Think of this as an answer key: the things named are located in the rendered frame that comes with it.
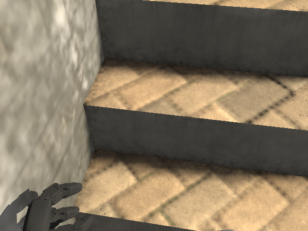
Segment robot left hand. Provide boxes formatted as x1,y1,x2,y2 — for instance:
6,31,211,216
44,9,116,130
21,182,93,231

